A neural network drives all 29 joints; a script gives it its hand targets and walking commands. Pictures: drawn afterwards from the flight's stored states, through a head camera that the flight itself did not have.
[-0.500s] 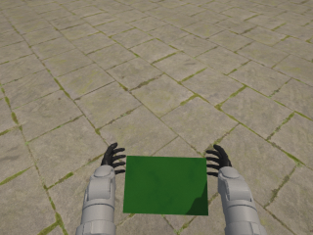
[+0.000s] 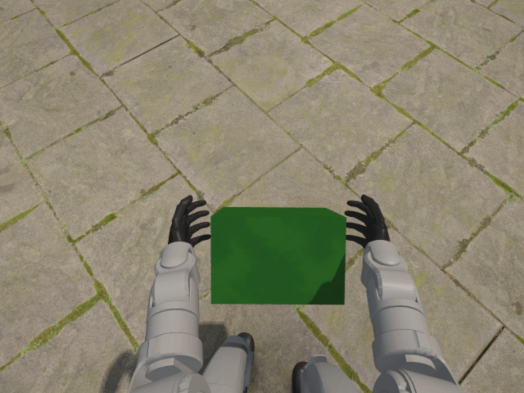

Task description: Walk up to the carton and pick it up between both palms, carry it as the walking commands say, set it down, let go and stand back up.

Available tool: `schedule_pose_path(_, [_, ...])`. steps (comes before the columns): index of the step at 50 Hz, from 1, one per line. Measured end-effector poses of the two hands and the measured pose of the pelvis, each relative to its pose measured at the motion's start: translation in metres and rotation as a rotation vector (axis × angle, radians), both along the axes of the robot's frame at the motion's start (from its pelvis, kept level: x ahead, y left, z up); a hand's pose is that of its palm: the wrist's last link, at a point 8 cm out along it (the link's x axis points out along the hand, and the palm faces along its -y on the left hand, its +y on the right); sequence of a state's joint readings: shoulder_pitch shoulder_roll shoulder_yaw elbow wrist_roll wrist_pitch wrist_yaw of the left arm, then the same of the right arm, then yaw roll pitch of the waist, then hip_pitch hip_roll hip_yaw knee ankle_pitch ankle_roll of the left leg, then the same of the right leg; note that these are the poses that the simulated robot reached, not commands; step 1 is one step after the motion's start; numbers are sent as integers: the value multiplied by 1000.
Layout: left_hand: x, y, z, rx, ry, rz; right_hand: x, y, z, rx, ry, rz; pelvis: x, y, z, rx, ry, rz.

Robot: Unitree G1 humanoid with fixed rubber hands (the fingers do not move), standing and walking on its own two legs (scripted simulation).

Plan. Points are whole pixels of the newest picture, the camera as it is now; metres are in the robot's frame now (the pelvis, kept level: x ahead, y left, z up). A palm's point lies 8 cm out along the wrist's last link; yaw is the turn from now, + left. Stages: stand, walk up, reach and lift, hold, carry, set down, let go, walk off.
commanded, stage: set down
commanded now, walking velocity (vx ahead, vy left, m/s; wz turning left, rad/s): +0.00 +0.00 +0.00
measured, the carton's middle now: (275, 249) +0.36 +0.03 -0.17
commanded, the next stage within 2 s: none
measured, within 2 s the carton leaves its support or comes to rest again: neither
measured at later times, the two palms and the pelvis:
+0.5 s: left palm (193, 243) +0.35 +0.18 -0.13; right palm (359, 236) +0.38 -0.13 -0.13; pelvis -0.03 +0.01 -0.08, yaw -1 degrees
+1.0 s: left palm (205, 248) +0.37 +0.18 -0.23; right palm (347, 242) +0.40 -0.13 -0.23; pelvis -0.03 -0.02 -0.15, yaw -1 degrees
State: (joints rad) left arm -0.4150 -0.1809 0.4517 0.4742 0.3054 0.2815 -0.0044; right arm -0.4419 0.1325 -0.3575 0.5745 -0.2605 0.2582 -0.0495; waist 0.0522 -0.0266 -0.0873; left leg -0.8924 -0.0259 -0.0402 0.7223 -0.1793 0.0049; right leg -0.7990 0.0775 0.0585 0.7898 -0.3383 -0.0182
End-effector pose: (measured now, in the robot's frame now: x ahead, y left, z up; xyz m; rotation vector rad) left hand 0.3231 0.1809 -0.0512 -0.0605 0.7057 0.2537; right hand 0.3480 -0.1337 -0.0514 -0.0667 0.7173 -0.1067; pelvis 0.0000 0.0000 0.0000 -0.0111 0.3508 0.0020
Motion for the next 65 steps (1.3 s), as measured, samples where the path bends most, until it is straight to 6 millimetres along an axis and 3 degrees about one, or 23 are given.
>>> schedule_pose_path(17, [16,6,-54,-10,-16,36,26,6,-48,15,-22,39,-27,17,-55,-7,167,-1])
schedule_pose_path(42, [38,-3,-146,8,9,28,52,-2,-145,28,-7,22,-24,-10,-128,8,369,-18])
schedule_pose_path(65, [56,0,-233,7,-7,32,69,2,-232,5,-27,10,-51,-14,-206,9,433,-32])
